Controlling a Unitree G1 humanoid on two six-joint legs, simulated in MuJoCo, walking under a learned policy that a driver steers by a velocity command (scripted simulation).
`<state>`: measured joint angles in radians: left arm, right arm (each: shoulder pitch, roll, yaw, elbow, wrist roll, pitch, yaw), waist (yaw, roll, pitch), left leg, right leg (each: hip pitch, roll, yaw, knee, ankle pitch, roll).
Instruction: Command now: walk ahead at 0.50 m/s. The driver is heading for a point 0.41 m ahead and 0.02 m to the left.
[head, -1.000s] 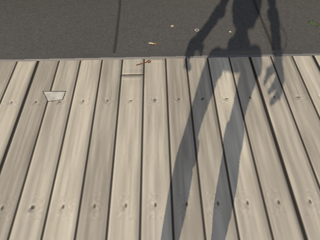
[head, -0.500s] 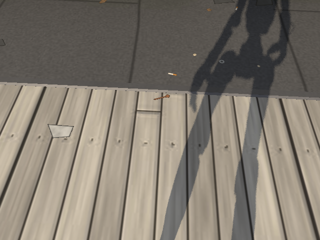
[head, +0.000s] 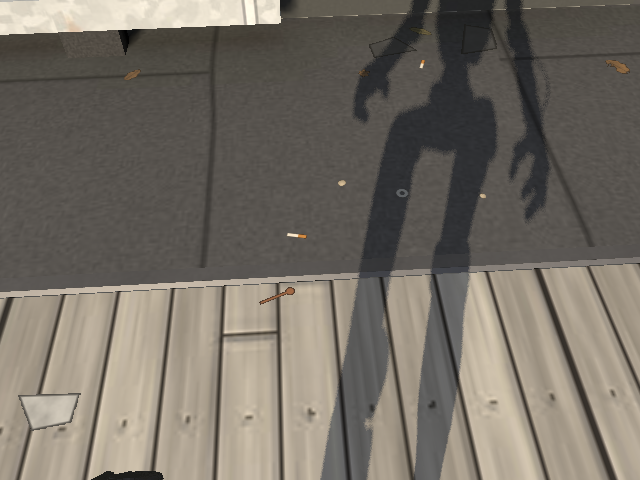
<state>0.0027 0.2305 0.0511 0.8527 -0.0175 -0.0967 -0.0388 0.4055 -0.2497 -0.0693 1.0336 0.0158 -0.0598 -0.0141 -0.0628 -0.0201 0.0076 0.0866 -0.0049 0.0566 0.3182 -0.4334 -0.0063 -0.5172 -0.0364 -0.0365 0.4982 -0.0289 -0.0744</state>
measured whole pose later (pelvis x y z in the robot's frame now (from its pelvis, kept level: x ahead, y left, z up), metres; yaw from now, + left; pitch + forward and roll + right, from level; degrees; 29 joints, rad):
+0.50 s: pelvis +0.27 +0.00 +0.01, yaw +0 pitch +2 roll -2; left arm 0.35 0.23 0.06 1.02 -0.01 -0.06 0.01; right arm 0.02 -0.23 -0.05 0.87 0.00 -0.09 0.03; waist 0.07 0.04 0.02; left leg -0.55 0.05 0.01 0.49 0.09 0.05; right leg 0.03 0.04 -0.06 0.30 -0.36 -0.02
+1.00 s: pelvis +0.38 +0.00 +0.01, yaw +0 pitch +0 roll +1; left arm 0.23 0.21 0.05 1.04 0.01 -0.01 0.04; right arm 0.14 -0.21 -0.03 1.00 -0.01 -0.01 -0.02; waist 0.00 0.02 0.00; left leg -0.30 -0.01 0.05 0.47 -0.17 0.02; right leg -0.25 -0.05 0.00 0.52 -0.28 0.03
